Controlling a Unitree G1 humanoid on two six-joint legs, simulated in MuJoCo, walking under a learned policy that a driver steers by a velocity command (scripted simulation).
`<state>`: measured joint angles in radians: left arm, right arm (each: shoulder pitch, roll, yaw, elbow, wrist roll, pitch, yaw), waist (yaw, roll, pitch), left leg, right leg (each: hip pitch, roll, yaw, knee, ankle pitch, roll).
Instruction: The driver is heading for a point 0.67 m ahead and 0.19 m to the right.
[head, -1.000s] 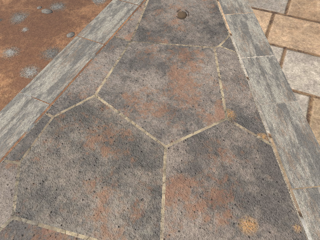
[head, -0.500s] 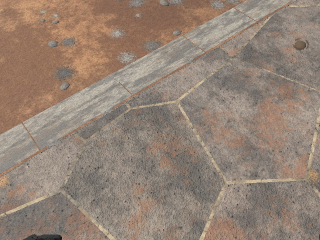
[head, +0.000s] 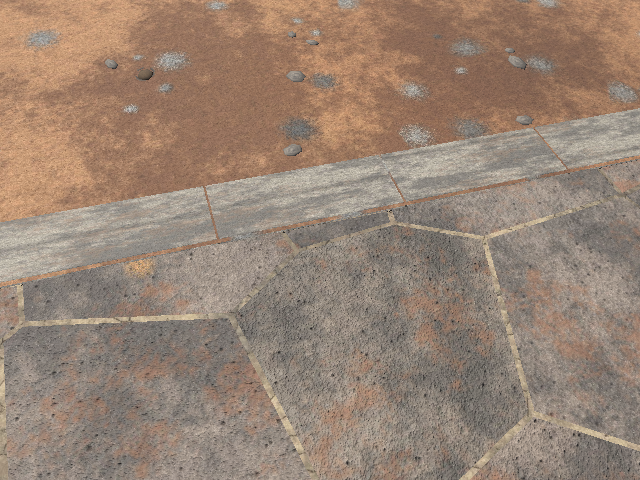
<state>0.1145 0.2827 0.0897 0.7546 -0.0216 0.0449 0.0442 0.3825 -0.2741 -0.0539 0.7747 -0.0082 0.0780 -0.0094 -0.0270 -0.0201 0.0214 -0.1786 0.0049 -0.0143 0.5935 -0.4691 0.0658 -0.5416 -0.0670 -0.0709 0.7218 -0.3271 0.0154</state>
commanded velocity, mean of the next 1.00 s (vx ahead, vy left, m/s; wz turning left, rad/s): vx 0.80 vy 0.00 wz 0.07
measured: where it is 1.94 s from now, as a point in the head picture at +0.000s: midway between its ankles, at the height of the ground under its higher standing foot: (343, 321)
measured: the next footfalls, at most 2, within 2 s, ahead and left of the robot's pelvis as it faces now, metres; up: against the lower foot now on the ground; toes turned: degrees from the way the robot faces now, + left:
right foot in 0.46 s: +0.23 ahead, -0.19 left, +0.00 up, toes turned -2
left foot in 0.94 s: +0.73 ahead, +0.03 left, +0.00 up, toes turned +3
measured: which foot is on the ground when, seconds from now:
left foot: down 0.00-0.48, up 0.50-0.92, down 0.94-1.00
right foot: up 0.00-0.44, down 0.46-0.94, up 0.96-1.00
